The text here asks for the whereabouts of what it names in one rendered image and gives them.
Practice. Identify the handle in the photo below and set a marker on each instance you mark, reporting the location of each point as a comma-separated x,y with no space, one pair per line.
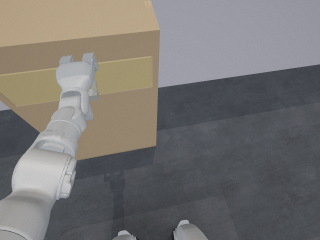
93,93

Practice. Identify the drawer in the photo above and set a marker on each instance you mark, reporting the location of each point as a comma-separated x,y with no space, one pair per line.
37,86

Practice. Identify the left robot forearm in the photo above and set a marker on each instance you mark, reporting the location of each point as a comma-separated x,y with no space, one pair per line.
65,128

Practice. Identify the robot left upper arm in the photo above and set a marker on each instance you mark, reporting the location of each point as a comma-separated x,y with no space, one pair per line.
43,177

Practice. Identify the robot left hand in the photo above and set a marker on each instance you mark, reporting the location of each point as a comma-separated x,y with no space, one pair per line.
77,74

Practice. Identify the left robot shin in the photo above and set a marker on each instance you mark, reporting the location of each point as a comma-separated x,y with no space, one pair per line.
123,232

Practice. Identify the cabinet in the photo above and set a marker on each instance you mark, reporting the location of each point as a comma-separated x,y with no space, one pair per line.
35,34

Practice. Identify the robot right thigh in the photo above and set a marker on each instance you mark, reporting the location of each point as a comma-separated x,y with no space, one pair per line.
188,232

